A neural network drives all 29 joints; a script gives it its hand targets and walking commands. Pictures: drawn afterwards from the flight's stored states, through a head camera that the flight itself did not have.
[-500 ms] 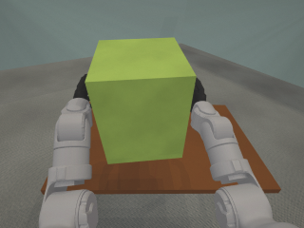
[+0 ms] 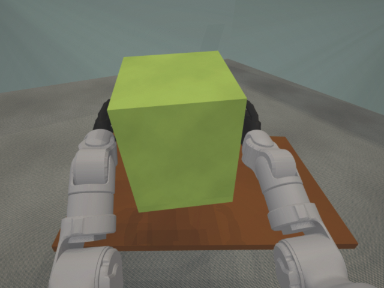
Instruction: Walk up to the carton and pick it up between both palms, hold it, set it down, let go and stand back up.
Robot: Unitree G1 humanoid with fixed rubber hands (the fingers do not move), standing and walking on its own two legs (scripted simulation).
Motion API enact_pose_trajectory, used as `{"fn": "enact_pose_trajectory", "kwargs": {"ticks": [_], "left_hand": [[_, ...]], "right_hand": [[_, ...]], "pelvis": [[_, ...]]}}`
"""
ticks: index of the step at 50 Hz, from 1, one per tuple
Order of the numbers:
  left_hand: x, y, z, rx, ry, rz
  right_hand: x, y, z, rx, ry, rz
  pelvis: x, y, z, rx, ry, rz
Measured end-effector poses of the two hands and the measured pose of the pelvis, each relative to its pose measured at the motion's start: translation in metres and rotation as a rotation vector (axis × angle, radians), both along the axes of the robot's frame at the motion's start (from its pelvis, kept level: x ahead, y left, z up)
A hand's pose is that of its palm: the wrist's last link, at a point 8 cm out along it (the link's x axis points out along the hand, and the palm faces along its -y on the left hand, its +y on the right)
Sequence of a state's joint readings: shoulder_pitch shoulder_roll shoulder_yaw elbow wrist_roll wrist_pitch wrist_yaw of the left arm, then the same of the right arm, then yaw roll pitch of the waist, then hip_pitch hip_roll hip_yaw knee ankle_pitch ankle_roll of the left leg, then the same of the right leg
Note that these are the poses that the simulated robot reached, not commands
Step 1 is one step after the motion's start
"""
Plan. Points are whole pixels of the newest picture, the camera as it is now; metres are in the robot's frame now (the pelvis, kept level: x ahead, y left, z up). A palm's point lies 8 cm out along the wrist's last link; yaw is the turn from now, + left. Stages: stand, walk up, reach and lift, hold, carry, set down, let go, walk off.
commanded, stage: hold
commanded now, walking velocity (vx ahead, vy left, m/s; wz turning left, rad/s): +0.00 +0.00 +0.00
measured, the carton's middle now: (178, 130) +0.38 +0.01 +0.22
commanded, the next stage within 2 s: none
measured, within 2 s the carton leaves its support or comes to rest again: neither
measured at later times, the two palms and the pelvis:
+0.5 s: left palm (108, 133) +0.35 +0.14 +0.23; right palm (254, 135) +0.35 -0.15 +0.22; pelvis +0.00 -0.01 +0.00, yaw +0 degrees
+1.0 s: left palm (104, 134) +0.35 +0.15 +0.22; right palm (250, 134) +0.35 -0.14 +0.22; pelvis -0.01 +0.00 +0.00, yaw +0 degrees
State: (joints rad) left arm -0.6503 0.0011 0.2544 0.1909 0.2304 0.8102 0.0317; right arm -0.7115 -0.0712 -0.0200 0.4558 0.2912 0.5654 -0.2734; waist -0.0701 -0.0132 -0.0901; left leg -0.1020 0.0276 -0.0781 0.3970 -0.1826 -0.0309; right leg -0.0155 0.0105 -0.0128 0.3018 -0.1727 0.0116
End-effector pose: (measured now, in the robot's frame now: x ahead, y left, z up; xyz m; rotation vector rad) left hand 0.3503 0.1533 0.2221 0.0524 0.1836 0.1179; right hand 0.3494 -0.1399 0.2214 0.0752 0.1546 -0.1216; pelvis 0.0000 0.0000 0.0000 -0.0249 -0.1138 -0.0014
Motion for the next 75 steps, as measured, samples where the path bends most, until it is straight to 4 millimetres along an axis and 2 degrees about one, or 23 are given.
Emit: {"fn": "enact_pose_trajectory", "kwargs": {"ticks": [20, 49, 59, 75], "left_hand": [[0.0004, -0.0090, 0.0024, 0.002, 0.005, 0.000], [-0.0002, -0.0005, 0.0018, -0.003, 0.014, -0.001], [0.0014, -0.0028, -0.0005, 0.003, 0.015, 0.000], [0.0016, -0.0080, 0.0040, 0.000, 0.001, 0.001]], "right_hand": [[-0.0004, -0.0088, -0.0015, 0.007, 0.005, -0.002], [-0.0008, -0.0006, 0.0018, 0.007, 0.013, -0.004], [0.0001, -0.0027, -0.0024, 0.013, 0.013, -0.006], [0.0007, -0.0078, 0.0024, 0.010, -0.002, -0.004]], "pelvis": [[-0.0036, -0.0057, -0.0003, 0.004, 0.003, -0.005], [-0.0073, -0.0020, -0.0002, 0.004, -0.001, 0.002], [-0.0064, -0.0002, -0.0001, 0.003, 0.014, -0.006], [-0.0019, -0.0036, 0.0000, 0.004, 0.002, -0.005]]}}
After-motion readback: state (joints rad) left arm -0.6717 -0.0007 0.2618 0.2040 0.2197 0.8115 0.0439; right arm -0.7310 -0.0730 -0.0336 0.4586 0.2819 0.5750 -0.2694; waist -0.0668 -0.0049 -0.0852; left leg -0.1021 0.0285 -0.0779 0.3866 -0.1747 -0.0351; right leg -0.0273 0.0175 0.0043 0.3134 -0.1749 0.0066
